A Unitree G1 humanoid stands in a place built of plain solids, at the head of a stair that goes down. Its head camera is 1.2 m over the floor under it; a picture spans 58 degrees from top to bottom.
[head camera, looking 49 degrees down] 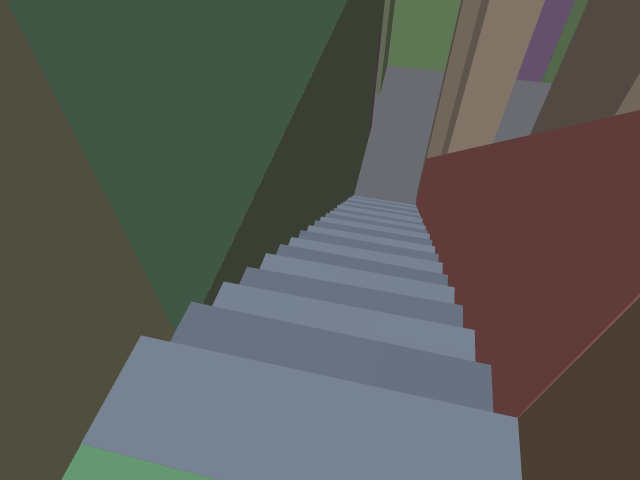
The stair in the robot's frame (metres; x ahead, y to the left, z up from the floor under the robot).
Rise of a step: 0.20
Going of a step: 0.25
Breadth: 1.31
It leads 13 degrees to the right of straight ahead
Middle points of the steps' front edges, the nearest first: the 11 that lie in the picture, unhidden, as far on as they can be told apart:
0.53 0.01 0.00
0.78 -0.05 -0.21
1.02 -0.10 -0.41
1.27 -0.16 -0.61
1.52 -0.22 -0.82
1.77 -0.27 -1.02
2.01 -0.33 -1.22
2.26 -0.39 -1.42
2.51 -0.44 -1.62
2.75 -0.50 -1.82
3.00 -0.55 -2.02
